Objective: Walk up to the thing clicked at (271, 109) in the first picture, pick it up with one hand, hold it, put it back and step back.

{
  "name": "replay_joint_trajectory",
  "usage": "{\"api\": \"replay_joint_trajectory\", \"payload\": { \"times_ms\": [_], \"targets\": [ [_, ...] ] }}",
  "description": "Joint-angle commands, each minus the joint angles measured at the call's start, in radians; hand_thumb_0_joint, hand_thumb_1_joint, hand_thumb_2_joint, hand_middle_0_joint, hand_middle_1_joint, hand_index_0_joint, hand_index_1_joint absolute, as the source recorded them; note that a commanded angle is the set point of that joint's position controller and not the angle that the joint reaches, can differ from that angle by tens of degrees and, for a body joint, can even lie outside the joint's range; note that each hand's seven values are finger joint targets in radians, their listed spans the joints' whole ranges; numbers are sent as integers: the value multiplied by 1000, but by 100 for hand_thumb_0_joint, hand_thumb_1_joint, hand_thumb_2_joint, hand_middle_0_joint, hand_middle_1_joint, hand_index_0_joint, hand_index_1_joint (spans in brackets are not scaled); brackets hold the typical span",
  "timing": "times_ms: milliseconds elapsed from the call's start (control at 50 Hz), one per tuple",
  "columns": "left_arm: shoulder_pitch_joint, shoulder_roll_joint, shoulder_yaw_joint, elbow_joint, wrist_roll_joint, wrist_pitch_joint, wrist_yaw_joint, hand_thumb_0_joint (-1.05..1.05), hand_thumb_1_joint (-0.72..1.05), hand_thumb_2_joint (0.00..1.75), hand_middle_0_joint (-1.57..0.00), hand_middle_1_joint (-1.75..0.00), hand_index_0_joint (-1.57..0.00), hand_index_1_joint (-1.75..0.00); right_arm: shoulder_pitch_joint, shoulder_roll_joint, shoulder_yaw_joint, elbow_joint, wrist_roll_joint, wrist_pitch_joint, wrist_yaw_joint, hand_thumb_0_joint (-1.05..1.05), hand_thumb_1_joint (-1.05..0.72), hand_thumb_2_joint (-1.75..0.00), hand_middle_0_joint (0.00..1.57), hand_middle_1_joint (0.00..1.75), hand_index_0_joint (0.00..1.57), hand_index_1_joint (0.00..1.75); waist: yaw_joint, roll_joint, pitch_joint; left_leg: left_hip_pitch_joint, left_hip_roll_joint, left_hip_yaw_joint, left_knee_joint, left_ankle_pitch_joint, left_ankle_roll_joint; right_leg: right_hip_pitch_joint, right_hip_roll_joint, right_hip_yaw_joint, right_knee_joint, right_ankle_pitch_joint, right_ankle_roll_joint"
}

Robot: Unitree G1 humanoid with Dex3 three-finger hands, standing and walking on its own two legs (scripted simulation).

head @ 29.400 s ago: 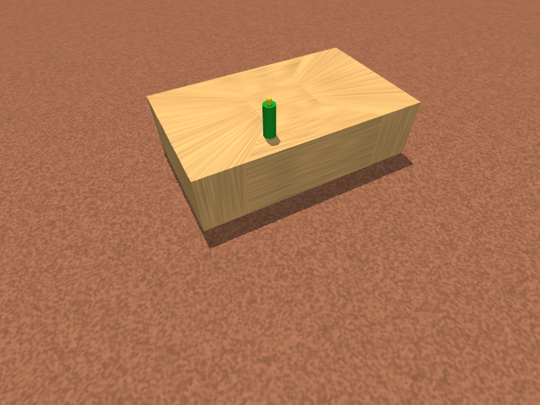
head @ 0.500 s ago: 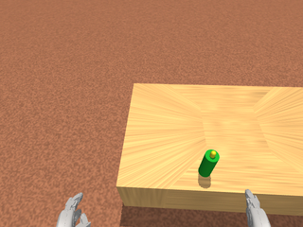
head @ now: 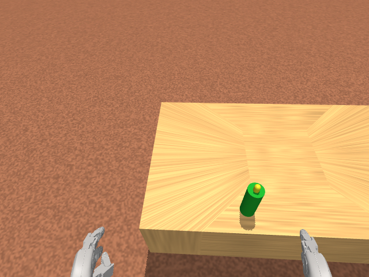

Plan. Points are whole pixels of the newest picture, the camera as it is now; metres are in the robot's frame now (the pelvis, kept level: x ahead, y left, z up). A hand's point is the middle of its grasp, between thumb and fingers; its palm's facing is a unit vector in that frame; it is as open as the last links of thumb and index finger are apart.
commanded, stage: home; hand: right
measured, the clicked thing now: (252, 198) +0.45 -0.22 -0.30
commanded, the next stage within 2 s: stand in 0.92 s
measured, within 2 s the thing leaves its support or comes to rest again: neither
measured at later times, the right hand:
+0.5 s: hand (283, 270) +0.17 -0.18 -0.06, palm faces +0.12 +0.95 -0.28, open 17.6 cm
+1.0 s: hand (284, 272) +0.17 -0.18 -0.06, palm faces +0.12 +0.95 -0.29, open 17.6 cm
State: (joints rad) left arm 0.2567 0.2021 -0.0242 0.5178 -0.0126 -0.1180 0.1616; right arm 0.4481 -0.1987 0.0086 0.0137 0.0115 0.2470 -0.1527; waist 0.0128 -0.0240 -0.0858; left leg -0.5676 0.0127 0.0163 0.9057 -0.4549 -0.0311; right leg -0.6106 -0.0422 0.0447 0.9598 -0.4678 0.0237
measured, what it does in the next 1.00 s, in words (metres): stands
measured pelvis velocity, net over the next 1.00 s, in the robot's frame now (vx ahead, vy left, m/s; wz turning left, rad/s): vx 0.00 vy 0.00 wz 0.00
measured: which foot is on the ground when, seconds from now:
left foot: down 0.00-1.00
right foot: down 0.00-1.00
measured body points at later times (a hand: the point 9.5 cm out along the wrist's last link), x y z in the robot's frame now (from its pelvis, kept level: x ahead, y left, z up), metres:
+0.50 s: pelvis +0.00 +0.00 +0.00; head +0.03 +0.00 +0.45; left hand +0.17 +0.24 -0.07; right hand +0.17 -0.23 -0.04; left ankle +0.00 +0.14 -0.69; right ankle +0.01 -0.13 -0.69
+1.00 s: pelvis +0.00 +0.00 +0.00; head +0.03 +0.00 +0.45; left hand +0.17 +0.24 -0.07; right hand +0.16 -0.23 -0.04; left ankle +0.00 +0.14 -0.69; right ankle +0.01 -0.13 -0.69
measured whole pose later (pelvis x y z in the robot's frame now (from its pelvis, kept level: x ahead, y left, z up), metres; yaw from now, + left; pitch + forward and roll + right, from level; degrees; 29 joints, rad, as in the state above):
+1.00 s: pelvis +0.00 +0.00 +0.00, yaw +0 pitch +7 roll +2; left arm 0.27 0.20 -0.02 0.51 -0.01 -0.11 0.17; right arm 0.46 -0.20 0.01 -0.02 0.01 0.29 -0.15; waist 0.02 -0.03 -0.10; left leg -0.58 0.01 0.02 0.92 -0.47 -0.03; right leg -0.63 -0.04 0.05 0.97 -0.48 0.03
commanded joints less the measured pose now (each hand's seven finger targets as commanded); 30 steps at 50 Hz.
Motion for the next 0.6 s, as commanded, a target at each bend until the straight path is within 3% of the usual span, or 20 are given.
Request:
{"api": "replay_joint_trajectory", "payload": {
  "times_ms": [0, 60, 180, 200, 280, 400, 440, 480, 500, 580],
  "targets": [
    [-57, 123, 55, -159, 2, -50, 14, 0, 90, 90, -20, -30, -20, -30, -28, -89, -54, -193, -5, -42, -6, 0, 57, -4, 5, 5, 5, 5, 4, -14, -113, 41, -33, 47, -137, 196, 26, 86, 23, -46, -158, 210, -20],
    [-66, 121, 53, -163, 2, -50, 14, 0, 90, 90, -20, -30, -20, -30, -26, -99, -60, -198, -5, -40, -6, 0, 58, -4, 5, 5, 5, 5, -3, -28, -93, 35, -33, 50, -146, 145, 27, 69, 25, -45, -173, 158, -20],
    [-54, 126, 59, -167, 1, -51, 13, 0, 90, 90, -20, -30, -20, -30, -13, -88, -49, -206, -7, -31, -4, 0, 58, -3, 5, 5, 5, 5, 5, -17, -145, 44, -37, 56, -117, 227, 27, 97, 19, -37, -155, 255, -17],
    [-52, 125, 58, -163, 1, -48, 13, 0, 90, 90, -20, -30, -20, -30, -9, -87, -52, -194, -7, -30, -6, 0, 58, -3, 5, 5, 5, 5, 0, -24, -121, 46, -35, 55, -117, 231, 27, 94, 19, -41, -156, 261, -15],
    [-58, 125, 58, -170, 0, -49, 13, 0, 90, 90, -20, -30, -20, -30, -25, -83, -47, -199, -7, -26, -3, 0, 58, -3, 5, 5, 5, 5, 6, -9, -112, 27, -38, 56, -126, 179, 26, 80, 18, -38, -165, 201, -18],
    [-55, 120, 57, -166, 3, -47, 20, 0, 90, 90, -20, -30, -20, -30, -9, -100, -63, -204, -9, -20, -3, 0, 56, -4, 5, 5, 5, 5, 1, 9, -128, 48, -30, 44, -136, 214, 20, 78, 29, -52, -136, 225, -24],
    [-62, 118, 52, -175, 1, -48, 20, 0, 90, 90, -20, -30, -20, -30, -5, -91, -51, -202, -6, -15, -1, 0, 58, -4, 5, 5, 5, 5, 7, 22, -113, 44, -29, 38, -142, 208, 17, 68, 31, -55, -133, 209, -27],
    [-50, 118, 55, -162, 3, -47, 22, 0, 90, 90, -20, -30, -20, -30, -19, -108, -70, -222, -8, -16, -4, 0, 58, -3, 5, 5, 5, 5, 2, -3, -140, 51, -27, 37, -137, 225, 19, 78, 32, -56, -130, 224, -25],
    [-59, 118, 50, -169, 1, -46, 21, 0, 90, 90, -20, -30, -20, -30, -14, -93, -50, -202, -6, -14, -1, 0, 58, -3, 5, 5, 5, 5, 9, 7, -104, 30, -29, 38, -141, 196, 18, 70, 30, -55, -138, 197, -26],
    [-60, 120, 54, -166, 1, -47, 23, 0, 90, 90, -20, -30, -20, -30, -3, -96, -60, -201, -7, -11, -3, 0, 58, -4, 5, 5, 5, 5, 1, 4, -117, 46, -28, 41, -134, 226, 20, 75, 29, -55, -134, 229, -23]
  ]
}}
